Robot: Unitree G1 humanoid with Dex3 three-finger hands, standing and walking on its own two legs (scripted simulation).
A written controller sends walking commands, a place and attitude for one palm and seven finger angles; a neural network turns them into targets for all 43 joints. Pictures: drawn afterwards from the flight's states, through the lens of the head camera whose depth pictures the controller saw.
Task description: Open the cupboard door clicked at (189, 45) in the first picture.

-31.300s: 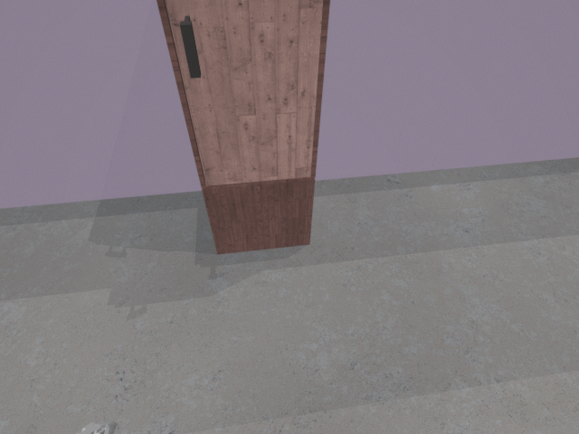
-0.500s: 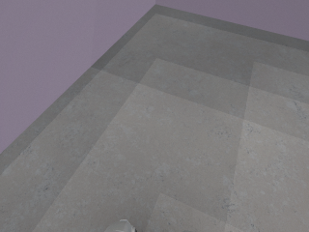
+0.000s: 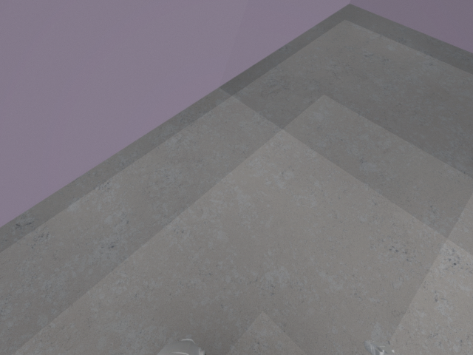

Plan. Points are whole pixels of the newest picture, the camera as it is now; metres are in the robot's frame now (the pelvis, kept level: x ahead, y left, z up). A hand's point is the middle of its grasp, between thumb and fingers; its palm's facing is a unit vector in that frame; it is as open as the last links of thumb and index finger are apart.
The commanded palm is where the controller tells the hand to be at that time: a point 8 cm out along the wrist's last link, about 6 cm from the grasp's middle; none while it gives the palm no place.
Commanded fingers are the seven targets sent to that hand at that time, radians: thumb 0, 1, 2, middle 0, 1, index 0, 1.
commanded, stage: turn to face it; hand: left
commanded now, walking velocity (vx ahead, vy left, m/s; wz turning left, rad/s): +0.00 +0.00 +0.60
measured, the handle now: out of the picture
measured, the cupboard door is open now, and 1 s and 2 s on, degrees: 45 45 45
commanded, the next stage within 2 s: none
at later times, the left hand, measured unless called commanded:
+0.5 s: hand out of the picture +0.06 +0.16 -0.15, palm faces +0.31 -0.91 -0.27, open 7.3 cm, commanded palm none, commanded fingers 0.00 0.90 0.90 -0.20 -0.30 -0.20 -0.30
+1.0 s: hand out of the picture +0.03 +0.14 -0.15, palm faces +0.58 -0.75 -0.31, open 7.3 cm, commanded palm none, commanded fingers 0.00 0.90 0.90 -0.20 -0.30 -0.20 -0.30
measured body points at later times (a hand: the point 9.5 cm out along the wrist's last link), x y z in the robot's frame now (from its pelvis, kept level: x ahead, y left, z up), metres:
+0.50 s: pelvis +0.05 -0.05 +0.00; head +0.11 -0.05 +0.45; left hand +0.05 +0.21 -0.13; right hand +0.22 -0.27 -0.15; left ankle -0.01 +0.08 -0.68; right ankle +0.05 -0.16 -0.73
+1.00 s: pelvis +0.08 -0.08 +0.00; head +0.14 -0.07 +0.44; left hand +0.00 +0.18 -0.13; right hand +0.31 -0.24 -0.16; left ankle -0.01 +0.03 -0.66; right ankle +0.14 -0.17 -0.73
